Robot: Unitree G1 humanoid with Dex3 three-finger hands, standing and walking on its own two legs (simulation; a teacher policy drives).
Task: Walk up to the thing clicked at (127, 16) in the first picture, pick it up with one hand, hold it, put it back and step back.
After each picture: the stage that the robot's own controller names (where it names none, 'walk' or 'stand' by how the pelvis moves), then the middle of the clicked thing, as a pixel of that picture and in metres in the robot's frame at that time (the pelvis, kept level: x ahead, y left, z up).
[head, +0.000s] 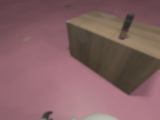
stand; (125, 27) +0.94 -0.29 +0.11
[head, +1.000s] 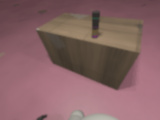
walk; (95, 25) +0.87 +0.05 +0.14
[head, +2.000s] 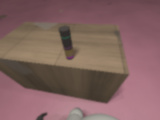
stand; (67, 44) +0.51 +0.23 +0.14
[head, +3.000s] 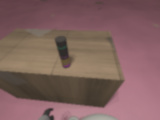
stand; (63, 54) +0.46 +0.23 +0.11
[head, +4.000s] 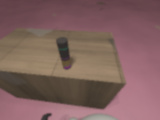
stand; (64, 55) +0.45 +0.22 +0.11
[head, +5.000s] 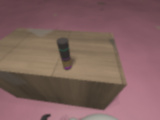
stand; (65, 55) +0.44 +0.22 +0.11
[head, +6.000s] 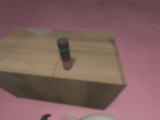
stand; (65, 56) +0.44 +0.22 +0.11
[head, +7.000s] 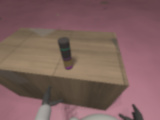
rise first; (66, 55) +0.44 +0.22 +0.11
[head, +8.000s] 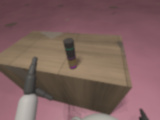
go down; (71, 55) +0.46 +0.22 +0.12
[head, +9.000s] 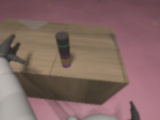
go down; (64, 52) +0.44 +0.19 +0.13
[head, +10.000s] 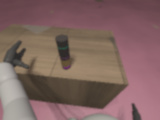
approach; (64, 54) +0.44 +0.21 +0.13
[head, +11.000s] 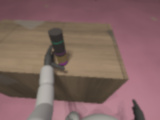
close; (59, 50) +0.44 +0.22 +0.15
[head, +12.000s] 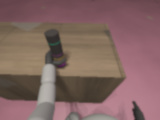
lift; (57, 51) +0.43 +0.23 +0.15
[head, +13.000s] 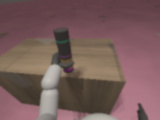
lift; (65, 53) +0.34 +0.17 +0.27
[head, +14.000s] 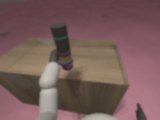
hold; (63, 49) +0.33 +0.18 +0.29
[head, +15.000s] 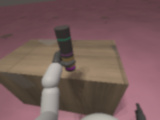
hold; (66, 51) +0.34 +0.17 +0.28
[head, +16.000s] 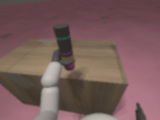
hold; (66, 50) +0.34 +0.17 +0.29
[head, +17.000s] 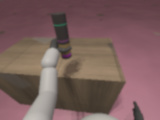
crouch; (63, 38) +0.42 +0.19 +0.31
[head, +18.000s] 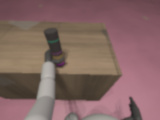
lower; (56, 50) +0.45 +0.23 +0.14
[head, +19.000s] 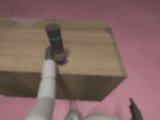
lower; (57, 47) +0.45 +0.22 +0.16
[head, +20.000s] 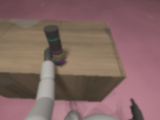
lower; (56, 48) +0.45 +0.23 +0.16
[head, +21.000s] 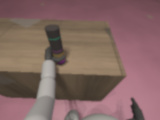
lower; (57, 47) +0.45 +0.23 +0.16
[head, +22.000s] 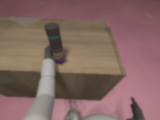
rest; (56, 46) +0.46 +0.23 +0.16
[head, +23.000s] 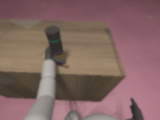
withdraw; (57, 48) +0.45 +0.23 +0.16
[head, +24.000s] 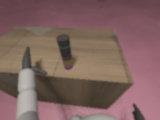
sink last; (66, 54) +0.43 +0.20 +0.14
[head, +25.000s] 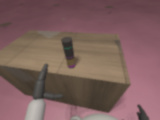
stand; (69, 54) +0.46 +0.23 +0.12
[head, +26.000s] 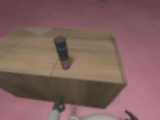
stand; (63, 55) +0.43 +0.23 +0.12
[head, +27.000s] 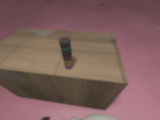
stand; (67, 55) +0.45 +0.21 +0.11
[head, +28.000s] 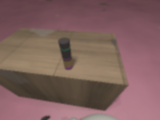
stand; (66, 55) +0.45 +0.21 +0.11
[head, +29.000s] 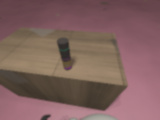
stand; (65, 55) +0.44 +0.22 +0.11
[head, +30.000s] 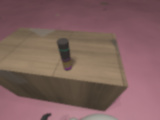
stand; (65, 56) +0.44 +0.22 +0.11
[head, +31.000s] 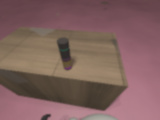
stand; (65, 55) +0.44 +0.22 +0.11
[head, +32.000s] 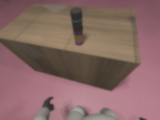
walk; (77, 29) +0.61 +0.16 +0.14
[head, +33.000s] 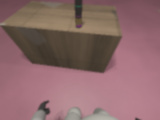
walk; (78, 14) +0.91 +0.20 +0.13
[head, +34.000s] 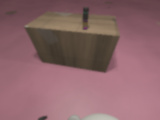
stand; (85, 19) +1.11 +0.18 +0.13
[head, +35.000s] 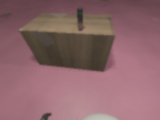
stand; (80, 20) +1.10 +0.21 +0.11
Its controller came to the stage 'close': yes
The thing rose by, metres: 0.21
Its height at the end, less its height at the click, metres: +0.00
